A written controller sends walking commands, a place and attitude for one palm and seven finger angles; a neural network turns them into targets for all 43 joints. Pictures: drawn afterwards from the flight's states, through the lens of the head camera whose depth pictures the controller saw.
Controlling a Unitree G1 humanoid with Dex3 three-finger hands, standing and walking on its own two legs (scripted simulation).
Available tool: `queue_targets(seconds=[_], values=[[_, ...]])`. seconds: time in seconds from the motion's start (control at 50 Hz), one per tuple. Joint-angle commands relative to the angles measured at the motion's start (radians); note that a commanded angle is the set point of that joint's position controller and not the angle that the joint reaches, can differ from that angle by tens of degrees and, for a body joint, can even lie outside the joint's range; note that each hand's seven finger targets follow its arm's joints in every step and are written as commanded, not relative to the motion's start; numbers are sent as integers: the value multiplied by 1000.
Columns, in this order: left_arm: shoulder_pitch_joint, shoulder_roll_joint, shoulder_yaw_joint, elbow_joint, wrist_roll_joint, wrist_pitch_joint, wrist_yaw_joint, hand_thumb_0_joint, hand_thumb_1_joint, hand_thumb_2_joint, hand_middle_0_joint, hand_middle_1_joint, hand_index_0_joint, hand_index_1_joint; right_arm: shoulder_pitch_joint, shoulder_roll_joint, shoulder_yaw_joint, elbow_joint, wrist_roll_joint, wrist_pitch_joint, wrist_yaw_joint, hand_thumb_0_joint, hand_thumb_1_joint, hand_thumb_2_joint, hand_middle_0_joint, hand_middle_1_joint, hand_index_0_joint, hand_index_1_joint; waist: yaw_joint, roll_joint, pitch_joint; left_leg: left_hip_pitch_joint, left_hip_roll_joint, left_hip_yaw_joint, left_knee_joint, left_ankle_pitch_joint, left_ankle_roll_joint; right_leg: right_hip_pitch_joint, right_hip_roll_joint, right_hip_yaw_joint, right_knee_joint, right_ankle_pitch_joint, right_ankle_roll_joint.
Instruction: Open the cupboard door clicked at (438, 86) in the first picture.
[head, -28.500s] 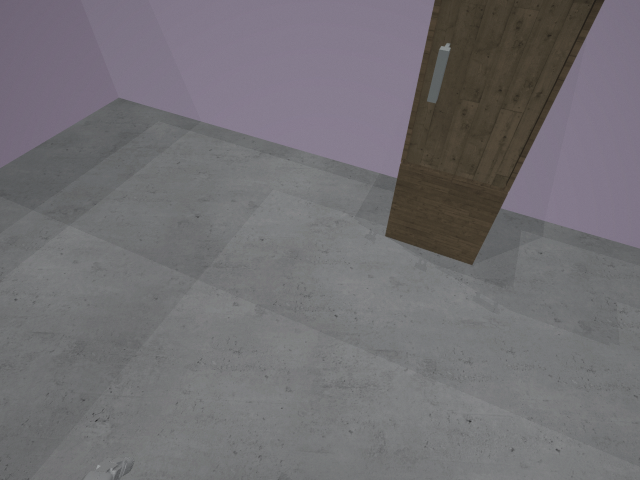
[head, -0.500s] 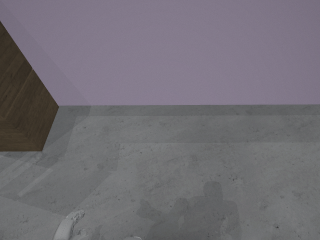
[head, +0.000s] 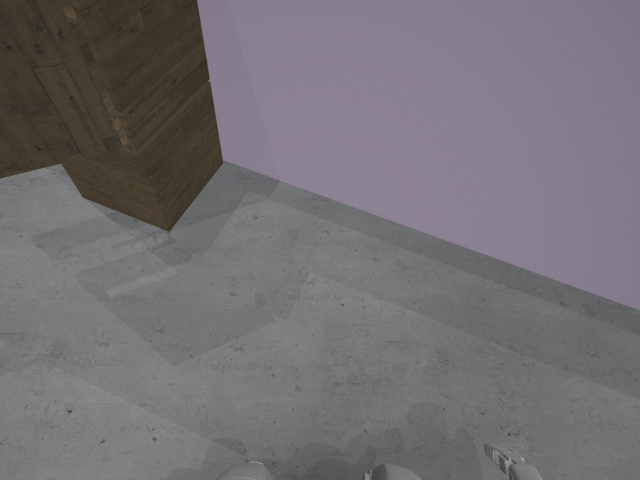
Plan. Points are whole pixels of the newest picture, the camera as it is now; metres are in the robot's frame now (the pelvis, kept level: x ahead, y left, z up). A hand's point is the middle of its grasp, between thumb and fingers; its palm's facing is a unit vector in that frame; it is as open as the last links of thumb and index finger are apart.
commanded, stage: turn to face it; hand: left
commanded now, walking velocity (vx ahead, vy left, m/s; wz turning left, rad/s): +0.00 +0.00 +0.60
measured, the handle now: out of the picture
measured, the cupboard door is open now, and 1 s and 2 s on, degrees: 49 49 49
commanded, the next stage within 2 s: take the last steps up to it in 0.74 s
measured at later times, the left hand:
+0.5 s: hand out of the picture +0.11 +0.17 -0.13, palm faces +0.23 -0.93 -0.28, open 7.4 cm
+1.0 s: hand out of the picture -0.07 +0.18 -0.17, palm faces +0.52 -0.83 -0.22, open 7.4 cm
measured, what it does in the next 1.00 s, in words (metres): steps on the spot, turning left: right foot, then left foot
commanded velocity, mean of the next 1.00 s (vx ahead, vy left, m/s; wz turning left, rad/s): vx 0.05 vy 0.03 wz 0.42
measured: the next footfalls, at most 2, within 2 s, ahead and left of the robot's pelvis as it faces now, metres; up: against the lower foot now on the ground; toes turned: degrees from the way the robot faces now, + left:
right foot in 0.42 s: +0.08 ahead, -0.15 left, +0.00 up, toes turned +13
left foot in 0.84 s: +0.00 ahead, +0.09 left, +0.00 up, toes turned +29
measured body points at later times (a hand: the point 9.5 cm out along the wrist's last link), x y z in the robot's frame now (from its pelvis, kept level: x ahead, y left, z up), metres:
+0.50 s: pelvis +0.02 -0.05 +0.01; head +0.07 -0.06 +0.46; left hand +0.09 +0.22 -0.11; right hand +0.13 -0.30 -0.15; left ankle -0.01 +0.07 -0.68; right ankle +0.04 -0.16 -0.73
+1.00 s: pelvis +0.02 -0.01 +0.01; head +0.04 +0.04 +0.46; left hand -0.10 +0.23 -0.15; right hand +0.24 -0.16 -0.11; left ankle -0.03 +0.07 -0.72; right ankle +0.04 -0.16 -0.65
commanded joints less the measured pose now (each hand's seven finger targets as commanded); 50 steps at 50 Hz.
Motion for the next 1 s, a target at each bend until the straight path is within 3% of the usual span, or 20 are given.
queue_targets(seconds=[0.0,0.2,0.28,0.34,0.36,0.38,0.4,0.42,0.44,0.5,0.62,0.7,0.74,0.78,0.8,0.82,0.84,0.86,0.88,0.98], values=[[-46,68,20,-107,6,-37,-8,0,900,900,-200,-300,-200,-300,82,-194,-47,-37,2,-15,-35,0,-900,-900,200,300,200,300,-28,211,-175,219,259,-301,-299,504,89,-173,5,104,117,154,14],[-140,59,9,-150,-2,-44,-1,0,900,900,-200,-300,-200,-300,153,-196,-57,-7,-1,-15,-29,0,-900,-900,200,300,200,300,-45,200,-178,255,234,-382,-274,552,111,-126,60,106,-128,144,26],[-149,60,6,-162,-7,-48,4,0,900,900,-200,-300,-200,-300,140,-195,-64,-11,-2,-4,-28,0,-900,-900,200,300,200,300,-42,243,-168,174,211,-436,-250,543,100,4,102,93,-297,124,10],[-68,62,11,-145,-14,-57,8,0,900,900,-200,-300,-200,-300,99,-189,-70,-23,3,1,-28,0,-900,-900,200,300,200,300,-4,239,-196,103,172,-452,-198,521,70,182,131,81,-504,233,-8],[-25,76,15,-135,-15,-67,12,0,900,900,-200,-300,-200,-300,89,-172,-68,-27,11,2,-27,0,-900,-900,200,300,200,300,21,194,-212,32,142,-443,-150,440,37,314,107,98,-655,339,-14],[15,139,29,-127,-4,-79,18,0,900,900,-200,-300,-200,-300,98,-128,-64,-32,21,-2,-20,0,-900,-900,200,300,200,300,38,29,-243,-122,71,-363,-38,221,-24,490,-40,229,-761,392,-49],[26,208,40,-128,8,-82,24,0,900,900,-200,-300,-200,-300,99,-76,-56,-53,24,-4,-19,0,-900,-900,200,300,200,300,45,-229,-231,-271,-76,-140,207,-244,-106,532,-317,477,-785,546,-168],[26,198,28,-128,4,-79,25,0,900,900,-200,-300,-200,-300,102,-125,-63,-46,11,4,-16,0,-900,-900,200,300,200,300,34,-156,-212,-236,-35,-138,426,-320,-104,381,-387,459,-778,622,-247],[-37,141,13,-141,1,-81,25,0,900,900,-200,-300,-200,-300,125,-117,-64,-24,5,16,-9,0,-900,-900,200,300,200,300,-8,-70,-160,-230,-8,-152,536,-222,-107,316,-304,346,-774,594,-246],[-100,75,-1,-151,-7,-81,21,0,900,900,-200,-300,-200,-300,125,-94,-58,9,6,37,5,0,-900,-900,200,300,200,300,-43,-148,-106,-234,38,-94,602,-83,-132,274,-175,139,-752,693,-181],[39,107,13,-99,5,-87,19,0,900,900,-200,-300,-200,-300,26,-53,-34,-1,11,37,8,0,-900,-900,200,300,200,300,14,-85,-114,-176,38,-21,340,-120,-140,355,-201,87,-723,789,-198],[84,136,22,-64,14,-86,16,0,900,900,-200,-300,-200,-300,-8,-35,-21,-7,16,22,6,0,-900,-900,200,300,200,300,35,-144,-127,-86,17,20,142,-152,-120,370,-212,88,-675,872,-206],[69,142,27,-55,13,-85,14,0,900,900,-200,-300,-200,-300,31,-41,-18,6,18,12,0,0,-900,-900,200,300,200,300,10,-141,-149,6,10,35,7,-79,-111,348,-208,67,-626,859,-186],[41,125,24,-47,0,-78,9,0,900,900,-200,-300,-200,-300,102,-73,-24,31,14,0,-1,0,-900,-900,200,300,200,300,-38,-82,-166,212,25,13,-212,143,-91,218,-164,11,-512,702,-111],[56,77,15,-61,-10,-71,6,0,900,900,-200,-300,-200,-300,145,-155,-40,38,5,-11,-7,0,-900,-900,200,300,200,300,-57,137,-222,357,189,-169,-258,352,-30,78,-83,-59,-364,452,-51],[36,10,-10,-83,-14,-64,4,0,900,900,-200,-300,-200,-300,196,-234,-56,44,1,-12,-18,0,-900,-900,200,300,200,300,-79,358,-230,382,411,-425,-283,720,106,-74,11,-41,-199,-82,-2],[-3,36,-6,-87,-7,-52,10,0,900,900,-200,-300,-200,-300,206,-241,-50,52,-4,-2,-27,0,-900,-900,200,300,200,300,-84,283,-230,324,430,-389,-265,693,175,-52,7,50,-92,-117,-24],[-19,37,0,-81,1,-48,4,0,900,900,-200,-300,-200,-300,180,-209,-40,43,-8,-7,-35,0,-900,-900,200,300,200,300,-70,240,-185,292,380,-348,-300,540,170,-94,12,51,-34,-67,-29],[-29,33,1,-64,5,-48,-1,0,900,900,-200,-300,-200,-300,156,-188,-35,38,-8,-14,-42,0,-900,-900,200,300,200,300,-59,321,-178,294,336,-341,-312,449,152,-145,10,63,16,-21,-26],[0,28,4,-19,8,-62,-30,0,900,900,-200,-300,-200,-300,156,-135,-15,44,2,-46,-41,0,-900,-900,200,300,200,300,-20,194,-121,268,248,-259,-373,275,130,-153,25,46,9,134,-34]])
